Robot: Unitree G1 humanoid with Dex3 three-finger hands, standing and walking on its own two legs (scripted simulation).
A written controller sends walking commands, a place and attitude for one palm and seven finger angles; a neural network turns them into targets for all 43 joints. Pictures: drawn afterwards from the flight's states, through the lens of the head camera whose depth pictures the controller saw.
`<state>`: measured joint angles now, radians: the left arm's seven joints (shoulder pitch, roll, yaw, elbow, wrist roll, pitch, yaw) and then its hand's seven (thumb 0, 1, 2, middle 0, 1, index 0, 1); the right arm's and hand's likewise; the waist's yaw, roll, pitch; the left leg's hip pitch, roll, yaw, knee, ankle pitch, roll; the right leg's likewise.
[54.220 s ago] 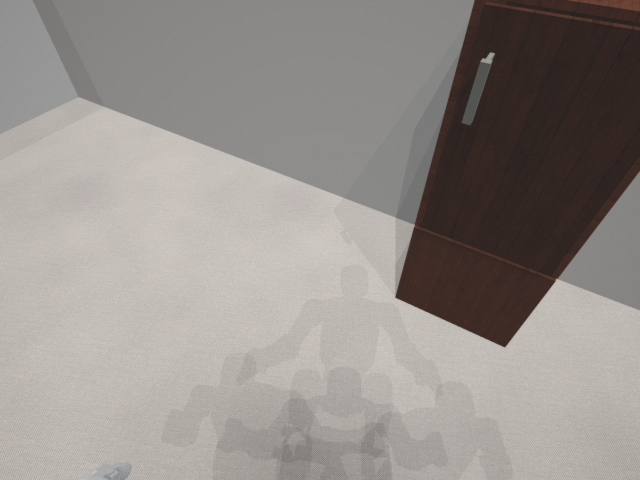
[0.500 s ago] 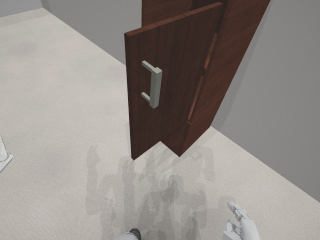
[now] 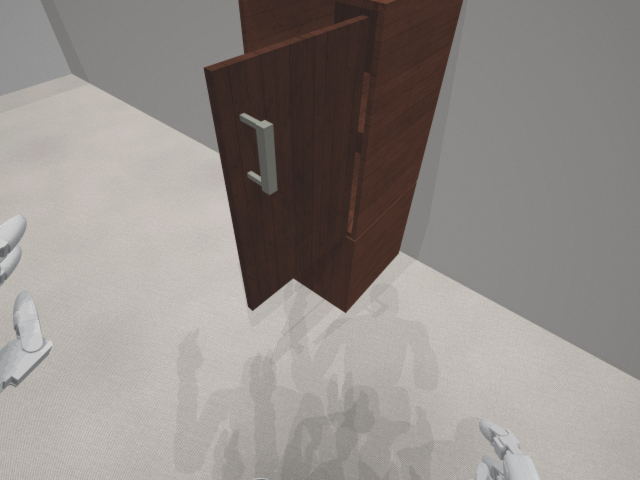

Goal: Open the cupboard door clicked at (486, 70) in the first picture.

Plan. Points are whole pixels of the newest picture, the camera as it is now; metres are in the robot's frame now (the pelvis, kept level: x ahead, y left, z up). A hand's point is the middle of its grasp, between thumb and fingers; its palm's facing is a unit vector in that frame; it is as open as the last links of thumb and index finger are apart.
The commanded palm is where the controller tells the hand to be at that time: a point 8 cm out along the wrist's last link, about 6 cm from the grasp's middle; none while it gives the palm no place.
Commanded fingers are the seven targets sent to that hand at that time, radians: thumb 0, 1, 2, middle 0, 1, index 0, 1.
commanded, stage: stop stepping back and stand still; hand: left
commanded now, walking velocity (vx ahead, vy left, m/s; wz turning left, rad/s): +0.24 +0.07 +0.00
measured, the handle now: (258, 154) +0.59 +0.13 +0.11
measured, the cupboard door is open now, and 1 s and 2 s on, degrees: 86 86 86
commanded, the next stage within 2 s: let the arm hang, fingers relaxed in 0.52 s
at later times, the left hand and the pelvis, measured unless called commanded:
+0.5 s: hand out of the picture +0.18 +0.28 +0.18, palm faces +0.44 -0.75 -0.50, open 7.4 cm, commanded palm +0.12 +0.32 +0.18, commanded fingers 0.00 0.90 0.90 -0.20 -0.30 -0.20 -0.30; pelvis -0.02 +0.02 +0.00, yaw +1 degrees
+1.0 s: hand out of the picture -0.02 +0.21 -0.17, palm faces +0.06 -0.98 -0.20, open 7.1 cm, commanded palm none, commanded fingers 0.00 0.90 0.90 -0.20 -0.30 -0.20 -0.30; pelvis -0.05 +0.02 +0.00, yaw +5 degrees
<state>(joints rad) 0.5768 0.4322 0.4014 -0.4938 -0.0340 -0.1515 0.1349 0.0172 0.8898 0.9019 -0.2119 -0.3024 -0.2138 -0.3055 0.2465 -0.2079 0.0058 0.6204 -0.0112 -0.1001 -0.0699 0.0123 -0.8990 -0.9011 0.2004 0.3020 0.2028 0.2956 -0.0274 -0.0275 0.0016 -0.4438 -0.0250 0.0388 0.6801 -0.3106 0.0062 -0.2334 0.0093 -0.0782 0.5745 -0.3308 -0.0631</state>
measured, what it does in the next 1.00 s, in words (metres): steps on the spot: left foot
